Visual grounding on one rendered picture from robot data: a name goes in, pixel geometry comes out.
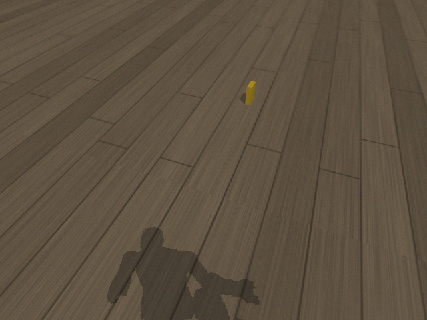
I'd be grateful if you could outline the carton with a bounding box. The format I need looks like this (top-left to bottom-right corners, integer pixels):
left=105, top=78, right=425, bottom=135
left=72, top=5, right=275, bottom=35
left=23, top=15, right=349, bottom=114
left=245, top=81, right=256, bottom=105

